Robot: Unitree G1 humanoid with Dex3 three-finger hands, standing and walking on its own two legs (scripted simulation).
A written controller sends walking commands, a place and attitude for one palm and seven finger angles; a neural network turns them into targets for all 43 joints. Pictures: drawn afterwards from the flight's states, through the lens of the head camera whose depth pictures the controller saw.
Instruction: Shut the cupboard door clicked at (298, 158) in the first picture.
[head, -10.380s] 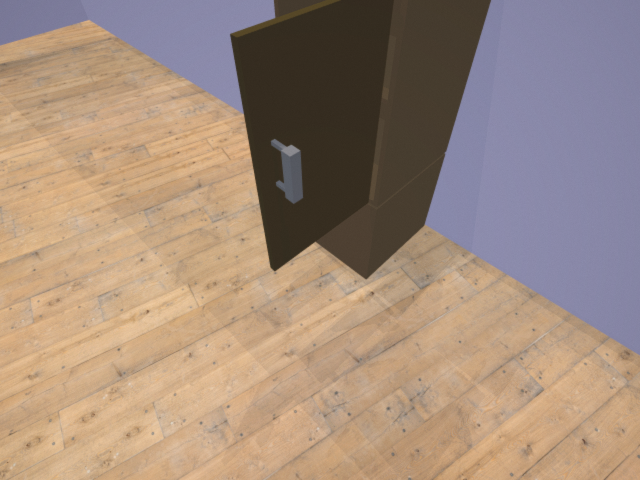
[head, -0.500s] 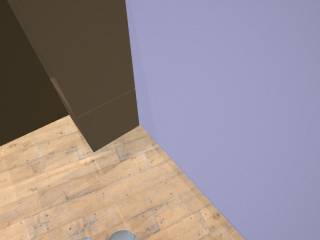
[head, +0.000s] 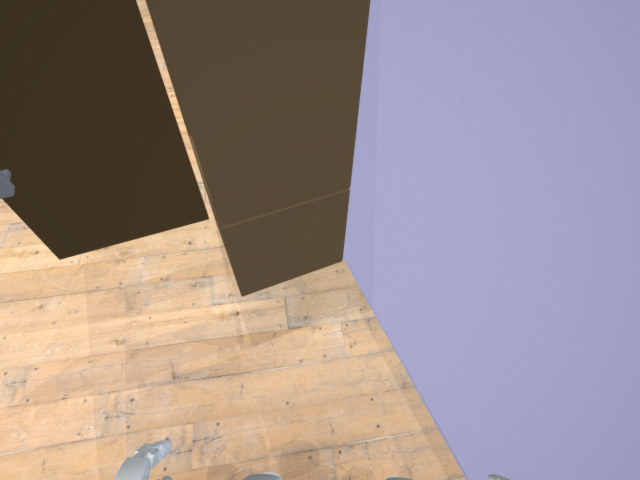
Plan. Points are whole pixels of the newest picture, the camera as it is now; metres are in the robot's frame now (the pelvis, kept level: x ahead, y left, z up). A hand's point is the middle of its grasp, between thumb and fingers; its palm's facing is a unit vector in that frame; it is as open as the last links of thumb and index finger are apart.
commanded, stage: turn to face it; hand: left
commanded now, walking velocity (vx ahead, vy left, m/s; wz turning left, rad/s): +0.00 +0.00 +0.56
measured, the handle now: out of the picture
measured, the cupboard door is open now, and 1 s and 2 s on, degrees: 88 88 88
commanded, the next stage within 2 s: take the last steps up to it in 0.44 s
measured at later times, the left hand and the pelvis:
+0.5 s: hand out of the picture +0.01 +0.20 -0.18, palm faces +0.30 -0.92 -0.25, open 7.4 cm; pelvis +0.03 -0.02 +0.00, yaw +15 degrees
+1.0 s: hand out of the picture -0.03 +0.17 -0.16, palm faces +0.49 -0.85 -0.18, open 7.4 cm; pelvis +0.09 +0.03 +0.01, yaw +25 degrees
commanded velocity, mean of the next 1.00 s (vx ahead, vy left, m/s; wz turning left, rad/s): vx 0.14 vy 0.06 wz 0.25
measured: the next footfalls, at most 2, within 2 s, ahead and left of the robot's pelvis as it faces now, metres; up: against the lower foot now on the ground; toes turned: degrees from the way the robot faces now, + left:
right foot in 0.04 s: +0.05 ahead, -0.15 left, +0.00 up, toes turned +0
left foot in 0.36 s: +0.05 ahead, +0.11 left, +0.00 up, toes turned +16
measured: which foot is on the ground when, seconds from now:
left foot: down 0.00-0.04, up 0.06-0.34, down 0.36-0.64, up 0.66-1.00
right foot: up 0.00-0.02, down 0.04-0.36, up 0.38-0.62, down 0.64-1.00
